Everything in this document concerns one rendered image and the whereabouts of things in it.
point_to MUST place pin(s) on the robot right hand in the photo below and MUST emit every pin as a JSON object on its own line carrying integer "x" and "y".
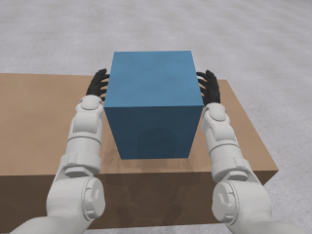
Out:
{"x": 211, "y": 93}

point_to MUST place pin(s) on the left robot forearm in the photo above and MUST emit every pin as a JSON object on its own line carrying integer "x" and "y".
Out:
{"x": 81, "y": 156}

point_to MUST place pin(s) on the robot right upper arm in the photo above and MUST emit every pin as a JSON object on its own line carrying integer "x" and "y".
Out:
{"x": 245, "y": 208}

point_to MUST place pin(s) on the robot left hand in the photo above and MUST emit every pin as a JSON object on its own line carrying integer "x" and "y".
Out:
{"x": 95, "y": 88}

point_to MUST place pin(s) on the pedestal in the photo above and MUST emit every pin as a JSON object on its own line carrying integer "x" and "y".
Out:
{"x": 36, "y": 111}

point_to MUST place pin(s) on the robot left upper arm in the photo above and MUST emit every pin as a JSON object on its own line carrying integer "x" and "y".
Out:
{"x": 73, "y": 204}

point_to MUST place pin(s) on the right robot forearm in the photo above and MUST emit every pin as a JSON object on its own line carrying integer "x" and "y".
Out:
{"x": 224, "y": 150}

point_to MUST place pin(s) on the carton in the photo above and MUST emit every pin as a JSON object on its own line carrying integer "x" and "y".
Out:
{"x": 153, "y": 104}

